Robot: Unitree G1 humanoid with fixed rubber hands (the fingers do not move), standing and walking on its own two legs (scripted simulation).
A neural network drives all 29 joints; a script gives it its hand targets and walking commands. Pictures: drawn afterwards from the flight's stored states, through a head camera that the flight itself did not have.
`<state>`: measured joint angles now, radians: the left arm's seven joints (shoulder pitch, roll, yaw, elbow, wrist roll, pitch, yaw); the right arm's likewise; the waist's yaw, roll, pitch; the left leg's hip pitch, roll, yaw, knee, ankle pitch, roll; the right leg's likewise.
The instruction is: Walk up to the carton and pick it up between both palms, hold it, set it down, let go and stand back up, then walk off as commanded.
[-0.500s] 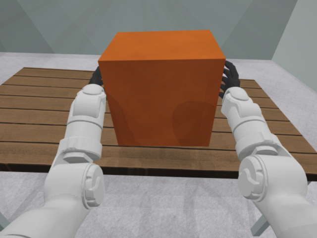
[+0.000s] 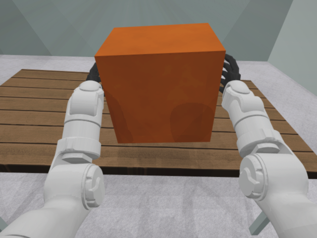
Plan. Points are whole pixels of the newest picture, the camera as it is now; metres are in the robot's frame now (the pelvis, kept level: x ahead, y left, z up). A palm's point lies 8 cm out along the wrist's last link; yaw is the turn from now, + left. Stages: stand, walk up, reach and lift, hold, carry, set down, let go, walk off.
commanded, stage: hold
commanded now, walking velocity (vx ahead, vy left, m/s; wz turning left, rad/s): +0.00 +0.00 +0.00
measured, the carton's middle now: (161, 84) +0.44 +0.02 +0.22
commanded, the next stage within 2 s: none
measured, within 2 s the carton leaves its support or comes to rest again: neither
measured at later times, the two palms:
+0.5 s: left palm (95, 87) +0.37 +0.18 +0.24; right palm (236, 83) +0.38 -0.16 +0.27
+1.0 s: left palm (94, 85) +0.37 +0.18 +0.25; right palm (236, 82) +0.38 -0.16 +0.27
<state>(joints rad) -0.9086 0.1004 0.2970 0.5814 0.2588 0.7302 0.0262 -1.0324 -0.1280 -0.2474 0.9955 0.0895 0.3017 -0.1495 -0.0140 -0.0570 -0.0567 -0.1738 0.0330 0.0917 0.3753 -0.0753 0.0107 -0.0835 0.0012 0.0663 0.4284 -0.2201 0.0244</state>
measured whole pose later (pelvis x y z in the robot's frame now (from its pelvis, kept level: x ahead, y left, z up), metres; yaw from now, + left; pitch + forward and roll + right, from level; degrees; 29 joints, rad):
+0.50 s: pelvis +0.00 +0.00 +0.00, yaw +0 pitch -8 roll +0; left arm -0.91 0.10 0.30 0.57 0.25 0.76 0.03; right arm -1.05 -0.14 -0.25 0.99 0.09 0.35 -0.15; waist -0.04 -0.06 -0.07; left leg -0.17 0.03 0.09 0.38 -0.07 0.01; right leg -0.08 0.00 0.07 0.43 -0.21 0.02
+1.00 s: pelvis +0.00 +0.00 +0.00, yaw +0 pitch -8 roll +0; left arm -0.91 0.10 0.29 0.56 0.25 0.78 0.03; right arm -1.05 -0.14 -0.24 0.98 0.10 0.38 -0.15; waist -0.03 -0.06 -0.08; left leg -0.17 0.03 0.09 0.38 -0.07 0.01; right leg -0.08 0.00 0.07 0.43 -0.21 0.02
